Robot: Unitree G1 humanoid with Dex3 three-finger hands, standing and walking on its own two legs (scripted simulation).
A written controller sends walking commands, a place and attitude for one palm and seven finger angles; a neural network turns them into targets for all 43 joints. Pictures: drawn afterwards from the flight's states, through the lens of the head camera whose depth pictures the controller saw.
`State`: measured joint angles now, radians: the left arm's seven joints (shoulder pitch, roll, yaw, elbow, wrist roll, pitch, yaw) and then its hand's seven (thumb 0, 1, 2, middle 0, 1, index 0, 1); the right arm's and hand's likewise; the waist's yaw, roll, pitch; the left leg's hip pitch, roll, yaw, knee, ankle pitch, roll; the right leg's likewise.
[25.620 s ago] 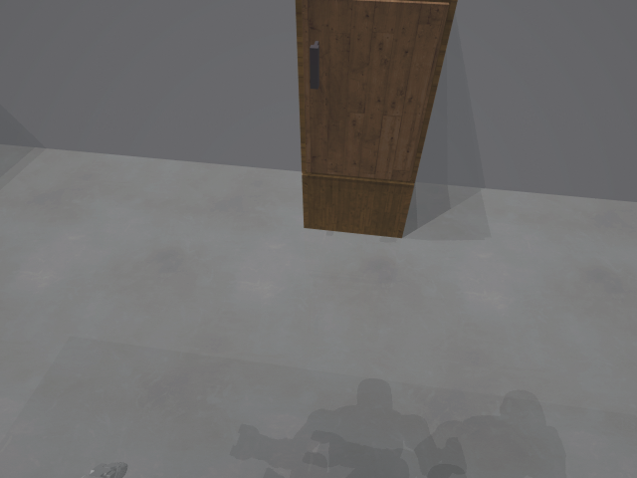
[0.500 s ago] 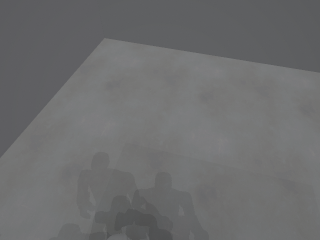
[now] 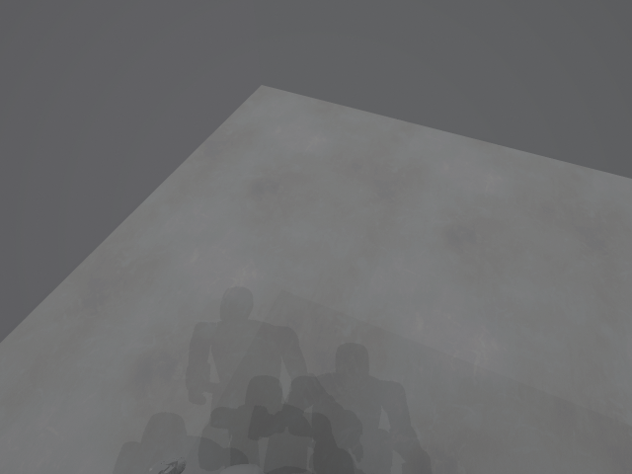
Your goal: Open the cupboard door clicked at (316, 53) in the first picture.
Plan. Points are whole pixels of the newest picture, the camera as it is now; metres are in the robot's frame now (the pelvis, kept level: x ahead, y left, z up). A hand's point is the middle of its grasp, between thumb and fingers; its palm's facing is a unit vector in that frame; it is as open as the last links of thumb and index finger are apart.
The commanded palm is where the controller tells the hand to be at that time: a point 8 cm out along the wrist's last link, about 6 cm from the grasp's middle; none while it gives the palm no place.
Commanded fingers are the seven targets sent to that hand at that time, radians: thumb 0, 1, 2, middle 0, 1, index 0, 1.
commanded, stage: turn to face it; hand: left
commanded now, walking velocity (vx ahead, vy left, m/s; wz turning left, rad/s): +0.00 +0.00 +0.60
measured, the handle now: out of the picture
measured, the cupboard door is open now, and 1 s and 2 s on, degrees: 43 43 43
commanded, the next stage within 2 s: none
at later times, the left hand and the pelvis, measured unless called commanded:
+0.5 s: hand out of the picture +0.11 +0.20 -0.15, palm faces +0.30 -0.91 -0.31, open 7.4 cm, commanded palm none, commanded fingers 0.00 0.90 0.90 -0.20 -0.30 -0.20 -0.30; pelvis +0.07 -0.04 -0.01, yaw +17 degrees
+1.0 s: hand out of the picture +0.06 +0.20 -0.15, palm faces +0.57 -0.77 -0.28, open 7.4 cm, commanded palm none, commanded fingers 0.00 0.90 0.90 -0.20 -0.30 -0.20 -0.30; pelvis +0.09 -0.05 +0.00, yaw +35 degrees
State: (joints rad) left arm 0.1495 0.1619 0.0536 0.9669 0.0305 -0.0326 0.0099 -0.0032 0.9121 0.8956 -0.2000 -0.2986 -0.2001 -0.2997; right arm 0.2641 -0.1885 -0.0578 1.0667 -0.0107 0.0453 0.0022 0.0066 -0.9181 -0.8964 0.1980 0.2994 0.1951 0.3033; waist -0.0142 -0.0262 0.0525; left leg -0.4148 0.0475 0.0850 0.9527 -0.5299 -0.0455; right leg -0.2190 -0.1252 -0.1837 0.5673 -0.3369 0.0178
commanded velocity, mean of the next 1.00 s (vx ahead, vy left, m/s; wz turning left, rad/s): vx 0.00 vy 0.00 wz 0.60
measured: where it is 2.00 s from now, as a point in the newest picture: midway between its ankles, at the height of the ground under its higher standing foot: outside the picture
